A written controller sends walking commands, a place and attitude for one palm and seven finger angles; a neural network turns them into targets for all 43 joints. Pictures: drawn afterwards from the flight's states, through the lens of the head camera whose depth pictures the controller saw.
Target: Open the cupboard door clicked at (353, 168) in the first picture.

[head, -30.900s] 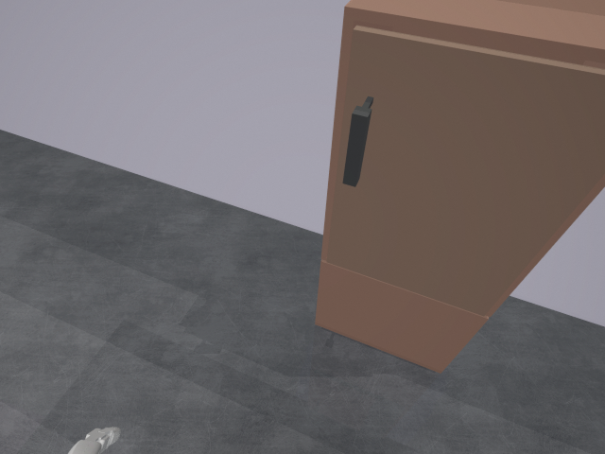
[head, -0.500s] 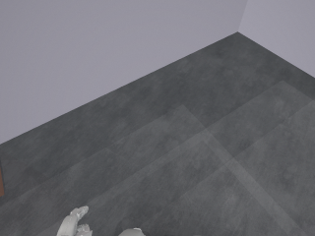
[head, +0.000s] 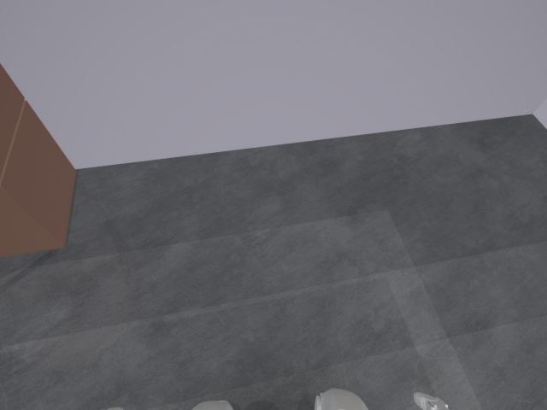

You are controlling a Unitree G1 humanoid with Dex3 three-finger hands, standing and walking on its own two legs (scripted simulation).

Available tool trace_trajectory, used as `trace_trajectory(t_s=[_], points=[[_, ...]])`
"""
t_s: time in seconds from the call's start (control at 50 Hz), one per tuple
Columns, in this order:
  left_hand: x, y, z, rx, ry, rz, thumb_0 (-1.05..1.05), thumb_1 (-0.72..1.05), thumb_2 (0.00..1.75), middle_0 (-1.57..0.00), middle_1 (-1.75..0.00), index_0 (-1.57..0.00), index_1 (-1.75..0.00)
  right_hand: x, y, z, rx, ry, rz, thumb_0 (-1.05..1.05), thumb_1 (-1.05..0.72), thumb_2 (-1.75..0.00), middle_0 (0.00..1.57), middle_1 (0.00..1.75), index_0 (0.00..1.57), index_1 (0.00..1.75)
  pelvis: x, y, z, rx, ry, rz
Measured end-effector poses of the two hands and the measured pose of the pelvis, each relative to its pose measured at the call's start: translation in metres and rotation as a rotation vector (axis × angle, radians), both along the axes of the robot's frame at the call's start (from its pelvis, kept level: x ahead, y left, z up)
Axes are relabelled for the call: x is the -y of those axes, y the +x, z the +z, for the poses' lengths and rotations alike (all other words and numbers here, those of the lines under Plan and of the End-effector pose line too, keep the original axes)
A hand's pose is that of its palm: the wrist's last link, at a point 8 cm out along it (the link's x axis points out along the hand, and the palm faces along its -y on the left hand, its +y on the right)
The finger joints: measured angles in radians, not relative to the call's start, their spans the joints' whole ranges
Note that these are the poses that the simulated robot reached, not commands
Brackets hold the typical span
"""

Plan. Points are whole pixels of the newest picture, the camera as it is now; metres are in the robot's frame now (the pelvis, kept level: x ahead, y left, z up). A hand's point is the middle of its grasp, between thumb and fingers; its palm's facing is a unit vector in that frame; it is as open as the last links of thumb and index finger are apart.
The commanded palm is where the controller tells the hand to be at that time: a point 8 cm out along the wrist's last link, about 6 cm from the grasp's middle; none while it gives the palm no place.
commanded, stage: turn to face it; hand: left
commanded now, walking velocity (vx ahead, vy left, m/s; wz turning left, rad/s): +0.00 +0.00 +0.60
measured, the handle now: out of the picture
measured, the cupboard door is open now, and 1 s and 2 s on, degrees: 39 39 39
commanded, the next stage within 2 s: take the last steps up to it in 1.30 s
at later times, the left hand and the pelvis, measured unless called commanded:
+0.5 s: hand out of the picture +0.05 +0.15 -0.15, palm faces +0.31 -0.92 -0.25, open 7.3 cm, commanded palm none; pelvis +0.03 -0.05 +0.01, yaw +19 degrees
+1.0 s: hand out of the picture +0.05 +0.20 -0.15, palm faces +0.56 -0.77 -0.29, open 7.4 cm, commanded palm none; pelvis +0.07 -0.04 +0.00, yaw +36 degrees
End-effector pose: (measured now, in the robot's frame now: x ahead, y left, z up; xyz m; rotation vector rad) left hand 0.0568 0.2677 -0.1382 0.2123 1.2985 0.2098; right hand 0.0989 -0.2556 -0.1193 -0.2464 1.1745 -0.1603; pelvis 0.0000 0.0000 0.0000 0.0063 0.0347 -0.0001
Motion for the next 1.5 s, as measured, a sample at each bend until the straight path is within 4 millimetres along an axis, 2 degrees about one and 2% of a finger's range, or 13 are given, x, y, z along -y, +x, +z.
trace_trajectory(t_s=[0.14,0.26,0.36,0.46,0.64,0.7,0.78,0.9,1.0,1.08,1.24,1.42,1.5], points=[[0.014,0.027,0.019,0.105,0.011,0.029,0.01,0.91,0.9,-0.2,-0.3,-0.19,-0.3,0.004,0.0,-0.005,-0.062,0.034,0.044,0.01,-0.9,-0.9,0.2,0.3,0.2,0.3,0.014,0.008,0.007,-0.001,-0.006,0.074],[0.042,0.037,0.025,0.19,0.043,0.058,0.0,0.91,0.9,-0.2,-0.3,-0.2,-0.3,0.026,0.009,-0.03,-0.107,0.072,0.068,0.01,-0.9,-0.9,0.21,0.3,0.2,0.3,0.041,0.017,-0.004,0.004,0.007,0.15],[0.064,0.013,0.03,0.152,0.032,0.129,0.0,0.91,0.9,-0.2,-0.3,-0.2,-0.3,0.035,0.034,-0.024,-0.123,0.073,0.119,0.01,-0.91,-0.9,0.2,0.3,0.2,0.3,0.049,0.022,0.005,0.017,0.025,0.223],[0.076,-0.016,0.027,0.105,-0.002,0.224,0.0,0.91,0.9,-0.2,-0.3,-0.2,-0.3,0.025,0.065,-0.013,-0.121,0.07,0.205,0.01,-0.91,-0.9,0.2,0.3,0.2,0.3,0.052,0.03,0.012,0.009,0.043,0.303],[0.049,-0.089,-0.006,0.016,-0.026,0.421,0.0,0.91,0.9,-0.2,-0.3,-0.2,-0.3,-0.037,0.138,-0.01,-0.013,0.032,0.422,0.01,-0.91,-0.9,0.2,0.3,0.2,0.3,0.027,0.035,-0.007,0.0,0.013,0.438],[0.037,-0.102,-0.009,-0.028,-0.015,0.469,0.0,0.91,0.9,-0.2,-0.3,-0.2,-0.3,-0.053,0.149,-0.006,0.017,0.019,0.469,0.01,-0.91,-0.9,0.2,0.3,0.2,0.3,0.023,0.035,-0.007,0.0,0.012,0.465],[0.027,-0.097,0.003,0.0,0.002,0.507,0.01,0.91,0.9,-0.2,-0.3,-0.2,-0.3,-0.062,0.151,0.0,0.0,0.007,0.506,0.01,-0.91,-0.9,0.2,0.3,0.2,0.3,0.02,0.04,0.001,-0.003,0.002,0.501],[0.024,-0.07,0.019,0.09,0.035,0.528,0.01,0.91,0.9,-0.2,-0.3,-0.19,-0.3,-0.058,0.148,-0.005,-0.065,0.02,0.541,0.01,-0.9,-0.9,0.2,0.3,0.2,0.3,0.026,0.051,0.008,0.0,-0.003,0.562],[0.036,-0.044,0.026,0.162,0.073,0.541,0.0,0.91,0.9,-0.2,-0.3,-0.2,-0.3,-0.043,0.157,-0.022,-0.121,0.04,0.554,0.01,-0.9,-0.9,0.21,0.3,0.2,0.3,0.042,0.068,0.001,0.001,0.007,0.621],[0.057,-0.043,0.03,0.179,0.093,0.567,0.0,0.91,0.9,-0.2,-0.3,-0.2,-0.3,-0.036,0.175,-0.031,-0.14,0.044,0.575,0.01,-0.9,-0.9,0.2,0.3,0.2,0.3,0.051,0.076,-0.001,0.016,0.018,0.673],[0.101,-0.074,0.026,0.103,0.021,0.7,0.0,0.91,0.9,-0.2,-0.3,-0.2,-0.3,-0.061,0.209,-0.012,-0.13,0.042,0.674,0.01,-0.91,-0.9,0.2,0.3,0.2,0.3,0.052,0.088,0.012,0.007,0.047,0.766],[0.117,-0.151,-0.007,-0.015,-0.05,0.869,0.0,0.91,0.9,-0.2,-0.3,-0.2,-0.3,-0.136,0.231,-0.009,-0.028,0.028,0.842,0.01,-0.91,-0.9,0.2,0.3,0.2,0.3,0.029,0.079,-0.004,0.018,0.016,0.845],[0.117,-0.166,-0.006,-0.069,-0.071,0.907,0.0,0.91,0.9,-0.2,-0.3,-0.2,-0.3,-0.153,0.225,-0.003,-0.01,0.029,0.879,0.01,-0.91,-0.9,0.2,0.3,0.2,0.3,0.023,0.077,0.0,0.023,0.016,0.854]])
